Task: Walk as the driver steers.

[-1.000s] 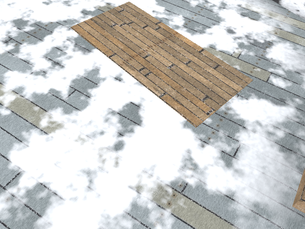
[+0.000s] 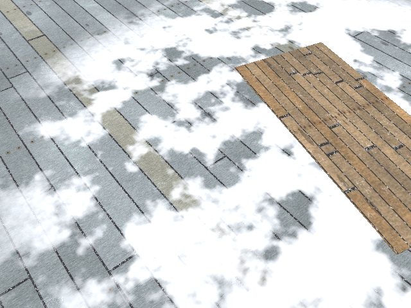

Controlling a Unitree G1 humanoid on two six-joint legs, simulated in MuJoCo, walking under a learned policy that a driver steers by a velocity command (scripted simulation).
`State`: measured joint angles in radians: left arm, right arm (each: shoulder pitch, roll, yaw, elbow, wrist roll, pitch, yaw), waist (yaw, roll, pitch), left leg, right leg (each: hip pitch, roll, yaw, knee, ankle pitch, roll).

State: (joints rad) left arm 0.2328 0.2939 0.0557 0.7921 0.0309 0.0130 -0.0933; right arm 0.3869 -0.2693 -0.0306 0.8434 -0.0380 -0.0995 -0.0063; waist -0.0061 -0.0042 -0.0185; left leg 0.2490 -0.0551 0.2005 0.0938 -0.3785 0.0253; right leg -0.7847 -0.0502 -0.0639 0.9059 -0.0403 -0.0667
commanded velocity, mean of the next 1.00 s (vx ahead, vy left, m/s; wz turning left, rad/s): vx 0.97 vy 0.00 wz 0.06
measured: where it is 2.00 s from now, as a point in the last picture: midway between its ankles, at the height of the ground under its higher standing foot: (208, 60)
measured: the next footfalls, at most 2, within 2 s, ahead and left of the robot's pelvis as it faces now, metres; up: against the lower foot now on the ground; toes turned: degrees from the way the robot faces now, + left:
right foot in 0.10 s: +0.26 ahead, -0.09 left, +0.00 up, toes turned -11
left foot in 0.56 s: +0.77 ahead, -0.09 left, +0.00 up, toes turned -14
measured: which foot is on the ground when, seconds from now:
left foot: down 0.00-0.12, up 0.14-0.54, down 0.56-0.98, up 1.00-1.00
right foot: up 0.00-0.08, down 0.10-0.58, up 0.60-0.98, down 1.00-1.00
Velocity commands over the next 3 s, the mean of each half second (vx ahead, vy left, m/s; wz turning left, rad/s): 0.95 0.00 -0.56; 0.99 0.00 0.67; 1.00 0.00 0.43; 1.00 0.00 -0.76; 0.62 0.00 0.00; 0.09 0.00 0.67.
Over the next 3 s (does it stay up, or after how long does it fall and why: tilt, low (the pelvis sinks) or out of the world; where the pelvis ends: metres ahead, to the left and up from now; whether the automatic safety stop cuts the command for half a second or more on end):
stays up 2.37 -0.16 0.02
